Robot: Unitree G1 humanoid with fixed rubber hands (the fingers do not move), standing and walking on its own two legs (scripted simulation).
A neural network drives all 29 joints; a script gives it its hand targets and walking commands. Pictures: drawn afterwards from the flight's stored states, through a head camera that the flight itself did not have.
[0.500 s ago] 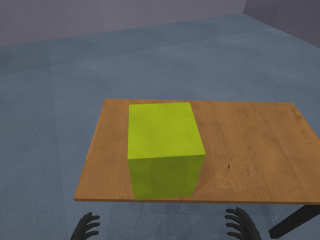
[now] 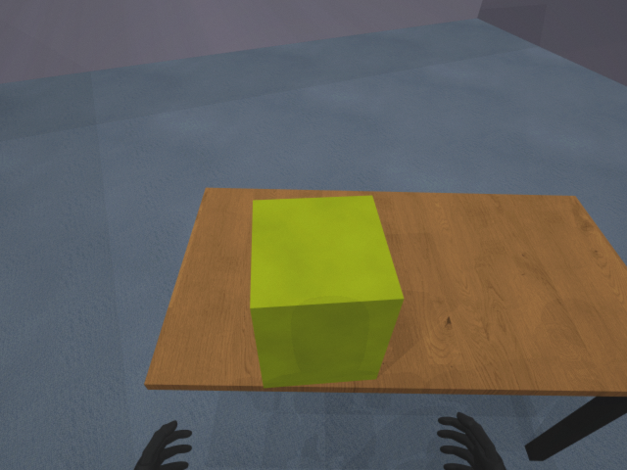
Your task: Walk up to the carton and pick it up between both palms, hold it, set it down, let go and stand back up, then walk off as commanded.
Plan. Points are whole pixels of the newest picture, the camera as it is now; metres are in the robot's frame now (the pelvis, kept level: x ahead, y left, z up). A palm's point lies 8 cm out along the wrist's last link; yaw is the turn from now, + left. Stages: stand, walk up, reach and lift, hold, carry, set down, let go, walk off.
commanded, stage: let go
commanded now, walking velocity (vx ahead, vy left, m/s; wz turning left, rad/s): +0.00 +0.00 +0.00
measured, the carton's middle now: (317, 293) +0.44 +0.00 -0.07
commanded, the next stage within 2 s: stand in 0.02 s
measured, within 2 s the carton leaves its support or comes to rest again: neither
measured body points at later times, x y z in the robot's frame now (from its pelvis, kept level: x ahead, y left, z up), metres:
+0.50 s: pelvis +0.00 +0.00 +0.00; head +0.01 +0.01 +0.45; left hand +0.17 +0.29 -0.08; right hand +0.11 -0.30 -0.10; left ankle +0.01 +0.14 -0.74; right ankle +0.02 -0.11 -0.74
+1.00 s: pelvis +0.00 +0.00 +0.00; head +0.00 +0.01 +0.45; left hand +0.16 +0.29 -0.09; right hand +0.11 -0.29 -0.10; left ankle +0.01 +0.14 -0.74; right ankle +0.02 -0.11 -0.74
